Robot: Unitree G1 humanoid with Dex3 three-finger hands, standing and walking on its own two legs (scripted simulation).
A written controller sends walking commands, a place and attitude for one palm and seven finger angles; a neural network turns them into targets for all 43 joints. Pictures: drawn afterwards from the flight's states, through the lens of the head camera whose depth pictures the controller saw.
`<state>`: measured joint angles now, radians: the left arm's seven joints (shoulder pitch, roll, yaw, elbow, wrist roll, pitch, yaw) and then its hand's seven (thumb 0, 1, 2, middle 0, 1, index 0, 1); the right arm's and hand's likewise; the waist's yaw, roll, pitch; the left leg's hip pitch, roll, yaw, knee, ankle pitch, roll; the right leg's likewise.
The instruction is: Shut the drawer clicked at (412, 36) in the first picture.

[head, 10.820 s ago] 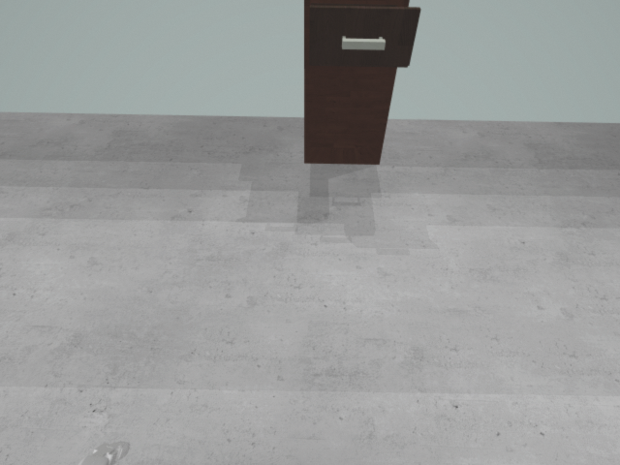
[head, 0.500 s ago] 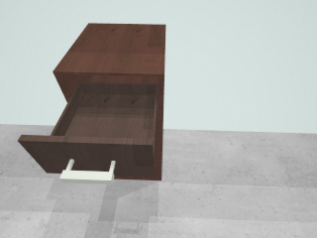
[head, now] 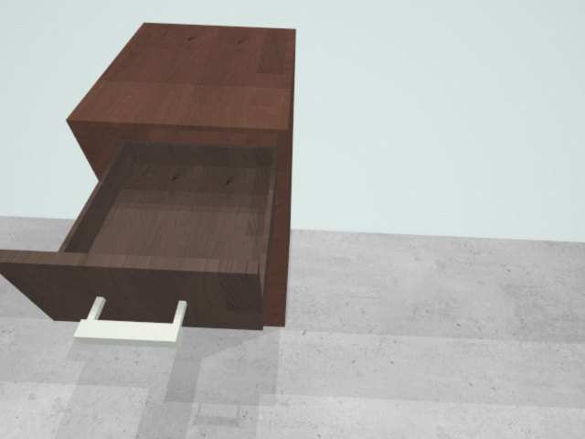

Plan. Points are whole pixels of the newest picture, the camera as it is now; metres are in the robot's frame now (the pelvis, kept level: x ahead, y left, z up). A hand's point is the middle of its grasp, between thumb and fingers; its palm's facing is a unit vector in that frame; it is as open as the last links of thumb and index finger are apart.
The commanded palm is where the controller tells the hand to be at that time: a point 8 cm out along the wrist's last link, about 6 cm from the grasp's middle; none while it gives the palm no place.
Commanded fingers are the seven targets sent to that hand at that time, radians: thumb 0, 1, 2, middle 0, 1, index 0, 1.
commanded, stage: come to a stop and stand still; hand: left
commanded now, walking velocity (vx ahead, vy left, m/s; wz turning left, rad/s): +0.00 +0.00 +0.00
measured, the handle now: (135, 319) +0.27 +0.25 -0.01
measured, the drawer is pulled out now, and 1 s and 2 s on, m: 0.30 0.30 0.29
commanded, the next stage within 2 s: look again from close up in 0.86 s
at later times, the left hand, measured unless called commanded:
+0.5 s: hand out of the picture -0.01 +0.23 -0.17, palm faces +0.00 -0.98 -0.21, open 7.4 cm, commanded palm none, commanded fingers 0.00 0.90 0.90 -0.20 -0.30 -0.20 -0.30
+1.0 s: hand out of the picture -0.04 +0.23 -0.17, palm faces -0.01 -0.99 -0.16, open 7.4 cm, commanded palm none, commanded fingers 0.00 0.90 0.90 -0.20 -0.30 -0.20 -0.30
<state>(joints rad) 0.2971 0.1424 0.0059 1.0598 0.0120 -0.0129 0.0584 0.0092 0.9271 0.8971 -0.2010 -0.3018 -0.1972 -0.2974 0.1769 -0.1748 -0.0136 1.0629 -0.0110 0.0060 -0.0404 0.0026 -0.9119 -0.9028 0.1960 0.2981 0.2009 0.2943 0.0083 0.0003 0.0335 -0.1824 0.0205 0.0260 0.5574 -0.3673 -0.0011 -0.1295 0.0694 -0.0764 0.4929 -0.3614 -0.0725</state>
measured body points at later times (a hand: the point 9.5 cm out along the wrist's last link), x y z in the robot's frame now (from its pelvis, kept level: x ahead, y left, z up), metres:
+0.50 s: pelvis -0.01 +0.05 +0.01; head -0.01 +0.05 +0.45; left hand -0.01 +0.28 -0.15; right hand -0.03 -0.18 -0.15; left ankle -0.05 +0.12 -0.73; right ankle -0.06 -0.06 -0.73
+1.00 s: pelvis -0.03 +0.08 +0.01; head -0.02 +0.08 +0.46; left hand -0.04 +0.28 -0.16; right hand -0.05 -0.14 -0.16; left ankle -0.05 +0.12 -0.73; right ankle -0.06 -0.06 -0.73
